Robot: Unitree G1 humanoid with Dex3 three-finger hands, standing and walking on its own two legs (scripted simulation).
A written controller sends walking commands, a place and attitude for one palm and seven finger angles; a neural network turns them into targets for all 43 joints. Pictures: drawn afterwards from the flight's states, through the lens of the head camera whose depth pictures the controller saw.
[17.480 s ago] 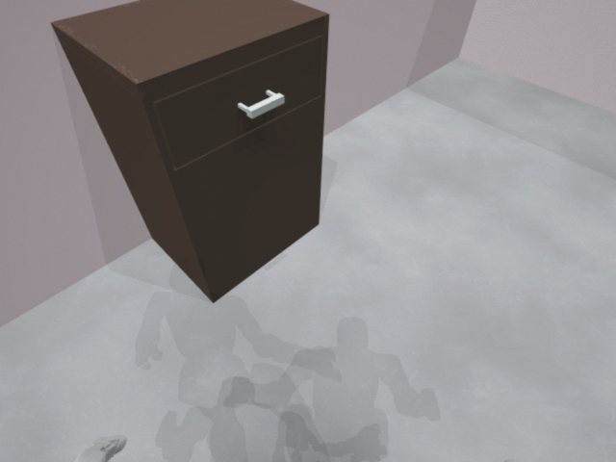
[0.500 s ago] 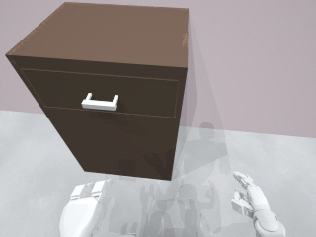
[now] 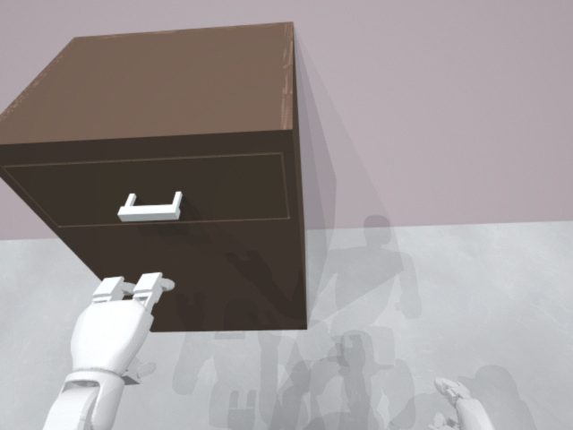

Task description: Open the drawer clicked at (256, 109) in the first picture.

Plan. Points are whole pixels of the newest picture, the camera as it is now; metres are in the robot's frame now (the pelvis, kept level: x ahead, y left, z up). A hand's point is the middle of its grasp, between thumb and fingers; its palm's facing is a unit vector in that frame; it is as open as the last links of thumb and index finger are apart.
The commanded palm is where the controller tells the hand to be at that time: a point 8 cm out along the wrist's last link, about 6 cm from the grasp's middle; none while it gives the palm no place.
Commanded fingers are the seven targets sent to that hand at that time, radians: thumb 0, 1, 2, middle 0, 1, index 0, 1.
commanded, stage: raise the hand with hooked fingers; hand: left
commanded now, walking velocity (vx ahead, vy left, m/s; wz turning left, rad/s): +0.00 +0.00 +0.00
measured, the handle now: (152, 205) +0.51 +0.32 -0.02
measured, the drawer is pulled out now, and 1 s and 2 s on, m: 0.00 0.00 0.00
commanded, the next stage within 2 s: move the hooked fingers above the handle in 0.96 s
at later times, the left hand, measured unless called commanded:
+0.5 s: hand (90, 264) +0.30 +0.29 +0.10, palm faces +0.11 -0.08 -0.99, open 13.8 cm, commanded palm +0.27 +0.29 +0.15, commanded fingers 0.00 -0.50 0.30 -0.30 -1.20 -0.30 -1.20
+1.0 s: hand (60, 267) +0.29 +0.33 +0.10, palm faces +0.11 -0.09 -0.99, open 13.8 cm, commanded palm +0.26 +0.32 +0.15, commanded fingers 0.00 -0.50 0.30 -0.30 -1.20 -0.30 -1.20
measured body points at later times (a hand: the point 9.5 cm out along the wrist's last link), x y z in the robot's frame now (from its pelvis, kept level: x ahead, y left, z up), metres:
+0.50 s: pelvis +0.00 +0.05 +0.02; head +0.00 +0.02 +0.47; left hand +0.29 +0.29 +0.15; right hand +0.23 -0.15 -0.07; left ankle +0.02 +0.14 -0.71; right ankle -0.03 -0.06 -0.71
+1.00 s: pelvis -0.01 +0.07 +0.02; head +0.01 +0.05 +0.47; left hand +0.28 +0.33 +0.16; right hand +0.16 -0.15 -0.10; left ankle +0.02 +0.14 -0.71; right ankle -0.03 -0.06 -0.71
